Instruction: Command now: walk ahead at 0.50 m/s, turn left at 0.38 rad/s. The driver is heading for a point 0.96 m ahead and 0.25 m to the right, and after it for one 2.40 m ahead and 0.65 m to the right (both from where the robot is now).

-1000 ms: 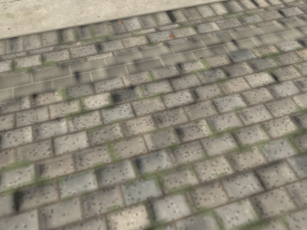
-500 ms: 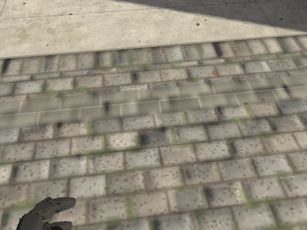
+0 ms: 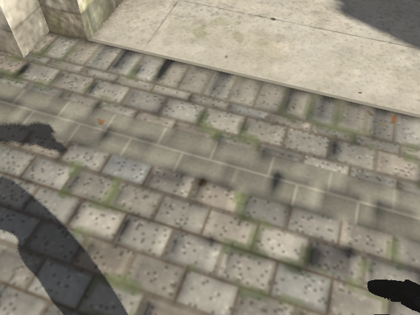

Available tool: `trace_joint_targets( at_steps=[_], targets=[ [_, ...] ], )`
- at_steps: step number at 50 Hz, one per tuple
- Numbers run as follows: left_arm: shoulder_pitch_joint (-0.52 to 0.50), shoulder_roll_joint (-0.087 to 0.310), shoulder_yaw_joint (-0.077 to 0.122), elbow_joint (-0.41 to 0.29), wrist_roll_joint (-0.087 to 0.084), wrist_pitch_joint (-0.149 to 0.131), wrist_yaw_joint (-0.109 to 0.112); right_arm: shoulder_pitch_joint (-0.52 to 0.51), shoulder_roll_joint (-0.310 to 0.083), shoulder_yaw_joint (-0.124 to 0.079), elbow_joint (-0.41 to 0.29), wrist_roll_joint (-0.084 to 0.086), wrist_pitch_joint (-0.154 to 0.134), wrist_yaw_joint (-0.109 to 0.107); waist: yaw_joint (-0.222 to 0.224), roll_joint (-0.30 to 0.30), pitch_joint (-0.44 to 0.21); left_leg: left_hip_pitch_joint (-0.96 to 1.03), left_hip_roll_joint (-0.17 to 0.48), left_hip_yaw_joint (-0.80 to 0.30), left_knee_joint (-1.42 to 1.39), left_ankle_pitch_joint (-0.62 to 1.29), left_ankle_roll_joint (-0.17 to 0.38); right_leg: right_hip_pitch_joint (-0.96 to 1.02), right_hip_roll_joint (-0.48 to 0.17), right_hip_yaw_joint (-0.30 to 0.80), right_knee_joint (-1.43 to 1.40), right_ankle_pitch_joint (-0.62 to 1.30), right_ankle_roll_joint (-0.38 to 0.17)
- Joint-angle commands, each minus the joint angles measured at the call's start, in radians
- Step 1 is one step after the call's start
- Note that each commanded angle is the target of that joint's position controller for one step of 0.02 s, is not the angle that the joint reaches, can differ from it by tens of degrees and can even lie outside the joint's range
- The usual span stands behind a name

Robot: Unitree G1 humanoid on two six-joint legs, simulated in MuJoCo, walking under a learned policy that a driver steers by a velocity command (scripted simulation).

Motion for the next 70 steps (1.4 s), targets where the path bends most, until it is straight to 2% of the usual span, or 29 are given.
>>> trace_joint_targets(
  at_steps=[1, 2, 3, 4, 7, 12, 21, 26, 27, 28, 29, 30, 31, 33, 37, 41, 45, 48, 49, 50, 51, 53, 56, 60, 64, 67, 68, 69, 70],
  targets=[
    [0.083, 0.023, -0.03, -0.111, 0.023, -0.044, -0.014, 0.351, -0.298, -0.09, 0.006, 0.003, -0.007, -0.026, -0.119, 0.281, -0.44, 0.945, 0.37, -0.822, -0.241, -0.112, 0.319, -0.707, 0.103, 0.183, 0.811, -0.129, -0.035],
    [-0.02, 0.134, -0.002, -0.102, -0.021, -0.064, -0.027, 0.365, -0.205, -0.066, 0.008, -0.007, -0.016, -0.017, -0.192, 0.102, -0.414, 0.9, 0.366, -0.768, -0.297, -0.166, 0.264, -0.793, 0.05, 0.308, 0.867, -0.077, -0.051],
    [-0.101, 0.135, -0.003, -0.129, -0.044, -0.07, -0.03, 0.324, -0.18, -0.055, 0.018, -0.015, -0.026, -0.017, -0.184, 0.086, -0.267, 0.763, 0.336, -0.605, -0.296, -0.099, 0.223, -0.828, 0.015, 0.289, 0.839, -0.011, -0.067],
    [-0.118, 0.117, -0.007, -0.124, -0.029, -0.066, -0.022, 0.257, -0.154, -0.044, 0.024, -0.015, -0.034, -0.016, -0.136, 0.006, -0.179, 0.603, 0.296, -0.478, -0.305, 0.005, 0.186, -0.785, -0.035, 0.285, 0.758, 0.071, -0.068],
    [-0.042, 0.098, -0.002, -0.082, -0.011, -0.024, -0.019, 0.165, -0.098, -0.028, 0.033, -0.03, -0.059, -0.018, -0.054, 0.057, -0.115, 0.381, 0.229, -0.293, -0.393, 0.135, 0.157, -0.634, -0.08, 0.301, 0.654, 0.189, -0.051],
    [-0.11, 0.055, -0.004, -0.089, -0.009, 0.002, -0.011, 0.194, -0.108, -0.034, 0.094, -0.043, -0.085, -0.035, -0.066, 0.027, -0.032, 0.381, 0.207, -0.095, -0.465, 0.251, 0.122, -0.742, -0.042, 0.349, 0.483, 0.399, -0.018],
    [-0.317, -0.001, -0.029, -0.179, -0.002, -0.015, -0.064, 0.272, -0.14, -0.044, 0.173, -0.022, -0.056, -0.059, -0.153, 0.015, 0.05, 0.61, 0.249, 0.07, -0.441, 0.355, 0.061, -0.797, 0.01, 0.236, 0.103, 0.538, -0.069],
    [-0.182, 0.072, 0.007, -0.203, -0.002, -0.005, -0.082, 0.233, -0.2, -0.059, 0.168, -0.012, -0.013, -0.087, -0.039, 0.096, -0.085, 0.673, 0.257, 0.13, -0.104, 0.994, 0.01, -0.533, 0.14, 0.109, 0.087, 0.287, -0.162],
    [-0.031, 0.124, 0.036, -0.172, -0.003, -0.004, -0.072, 0.211, -0.2, -0.056, 0.163, -0.007, -0.01, -0.092, 0.05, 0.075, -0.162, 0.582, 0.222, 0.152, 0.102, 0.957, -0.02, -0.304, 0.172, 0.119, 0.016, 0.348, -0.202],
    [0.111, 0.211, 0.065, -0.15, -0.002, 0.006, -0.049, 0.229, -0.164, -0.039, 0.146, -0.022, -0.023, -0.094, 0.104, -0.044, -0.264, 0.342, 0.168, 0.152, 0.41, 0.603, -0.06, 0.005, 0.035, 0.35, -0.013, 0.39, -0.268],
    [0.082, 0.284, 0.072, -0.159, -0.007, -0.003, -0.046, 0.348, -0.014, 0.008, 0.104, -0.048, -0.056, -0.067, -0.03, -0.271, -0.358, -0.115, -0.066, 0.023, 0.752, -0.428, -0.125, 0.346, -0.211, 0.924, -0.088, 0.279, -0.474],
    [0.123, 0.196, 0.051, -0.17, -0.004, -0.008, -0.045, 0.233, -0.105, -0.005, 0.099, -0.013, -0.097, -0.047, 0.065, -0.152, -0.436, -0.232, -0.047, -0.167, 0.83, -0.444, -0.103, 0.401, -0.227, 1.031, -0.196, 0.196, -0.476],
    [0.079, 0.154, 0.039, -0.17, 0.0, -0.013, -0.043, 0.14, -0.14, -0.013, 0.065, 0.021, -0.116, -0.038, 0.067, -0.11, -0.283, -0.296, 0.004, -0.164, 0.786, -0.35, -0.081, 0.293, -0.197, 0.874, -0.219, 0.244, -0.421],
    [-0.051, 0.101, 0.023, -0.197, -0.003, -0.013, -0.04, 0.111, -0.135, -0.016, 0.065, -0.018, -0.124, -0.048, -0.02, 0.001, -0.125, -0.208, 0.074, -0.139, 0.602, -0.236, -0.085, -0.001, -0.116, 0.676, -0.24, 0.443, -0.364],
    [-0.106, 0.109, 0.02, -0.223, 0.01, -0.014, -0.022, 0.155, -0.109, -0.017, 0.064, -0.037, -0.079, -0.055, -0.089, -0.045, -0.068, -0.087, 0.09, -0.105, 0.438, -0.169, -0.148, -0.242, -0.056, 0.543, -0.297, 0.694, -0.361],
    [-0.077, 0.147, 0.035, -0.201, 0.0, 0.014, 0.007, 0.038, -0.059, 0.003, 0.039, -0.043, -0.073, -0.06, -0.049, -0.091, -0.082, 0.047, -0.001, -0.054, 0.114, 0.096, -0.182, -0.351, 0.059, 0.397, -0.216, 0.86, -0.264],
    [-0.026, 0.136, 0.034, -0.182, -0.009, 0.048, 0.021, -0.035, -0.09, -0.008, 0.02, -0.024, -0.07, -0.046, -0.018, -0.127, -0.126, 0.1, -0.056, -0.097, -0.075, 0.179, -0.17, -0.261, 0.039, 0.512, -0.124, 0.677, -0.212],
    [-0.092, 0.114, 0.031, -0.21, -0.004, 0.055, 0.029, 0.048, -0.128, -0.03, 0.039, -0.033, -0.083, -0.043, -0.083, -0.148, -0.14, 0.182, -0.033, -0.125, -0.183, 0.199, -0.119, -0.204, 0.038, 0.6, 0.022, 0.614, -0.167],
    [-0.1, 0.08, 0.021, -0.227, 0.001, 0.052, 0.027, 0.103, -0.153, -0.037, 0.045, -0.048, -0.09, -0.048, -0.105, -0.116, -0.194, 0.317, 0.035, -0.151, -0.216, 0.34, -0.079, -0.233, 0.091, 0.573, 0.146, 0.555, -0.129],
    [-0.075, 0.02, 0.0, -0.251, 0.024, 0.048, 0.026, 0.174, -0.202, -0.043, 0.039, -0.065, -0.087, -0.061, -0.114, 0.048, -0.305, 0.556, 0.245, -0.328, -0.161, 0.717, -0.009, -0.375, 0.177, 0.468, 0.408, 0.166, -0.079],
    [0.136, 0.017, -0.009, -0.248, 0.005, 0.044, 0.015, 0.192, -0.222, -0.046, 0.056, -0.075, -0.067, -0.057, -0.015, 0.325, -0.442, 0.765, 0.484, -0.68, -0.169, 0.785, 0.203, -0.584, 0.253, 0.424, 0.64, -0.298, -0.034],
    [0.044, 0.171, 0.029, -0.206, -0.008, 0.074, 0.016, 0.107, -0.103, -0.022, 0.013, -0.038, -0.037, -0.065, -0.069, 0.121, -0.298, 0.595, 0.378, -0.542, -0.214, 0.32, 0.161, -0.665, 0.134, 0.385, 0.794, -0.135, 0.021],
    [-0.047, 0.111, 0.02, -0.231, 0.0, 0.114, 0.03, 0.029, -0.099, -0.008, 0.025, -0.049, -0.006, -0.067, -0.046, 0.094, -0.126, 0.288, 0.234, -0.324, -0.306, 0.128, 0.111, -0.581, 0.096, 0.329, 0.696, -0.028, 0.033],
    [-0.041, 0.034, -0.008, -0.226, 0.018, 0.1, 0.028, 0.021, -0.105, -0.013, 0.054, -0.043, -0.005, -0.065, -0.042, 0.121, -0.166, 0.271, 0.213, -0.214, -0.308, 0.275, 0.14, -0.441, 0.088, 0.277, 0.425, 0.006, 0.024],
    [-0.081, 0.048, -0.012, -0.225, 0.017, 0.097, 0.013, 0.039, -0.131, -0.018, 0.08, -0.025, 0.009, -0.06, -0.068, 0.138, -0.185, 0.29, 0.235, -0.223, -0.304, 0.146, 0.149, -0.337, 0.08, 0.252, 0.198, 0.107, -0.002],
    [-0.061, 0.043, -0.01, -0.205, 0.028, 0.095, 0.001, 0.053, -0.103, -0.004, 0.106, -0.012, 0.017, -0.055, -0.037, 0.115, -0.141, 0.196, 0.188, -0.194, -0.268, -0.064, 0.07, -0.173, 0.101, 0.227, -0.075, 0.267, -0.059],
    [-0.068, 0.073, -0.009, -0.221, 0.042, 0.094, 0.003, 0.087, -0.074, 0.007, 0.121, -0.018, 0.012, -0.05, -0.045, 0.058, -0.136, 0.14, 0.154, -0.168, -0.226, -0.145, -0.002, -0.115, 0.028, 0.322, -0.13, 0.323, -0.097],
    [-0.107, 0.153, 0.005, -0.237, 0.05, 0.097, 0.011, 0.127, -0.035, 0.017, 0.114, -0.043, 0.003, -0.043, -0.11, -0.139, -0.124, 0.097, 0.045, -0.048, -0.115, -0.242, -0.081, -0.147, -0.111, 0.482, -0.159, 0.34, -0.168],
    [-0.152, 0.084, -0.013, -0.234, 0.053, 0.089, 0.004, 0.094, -0.034, 0.019, 0.115, -0.049, 0.001, -0.046, -0.1, -0.21, -0.104, 0.223, 0.022, -0.034, -0.113, -0.207, -0.115, -0.333, -0.139, 0.514, -0.225, 0.181, -0.217]
  ],
)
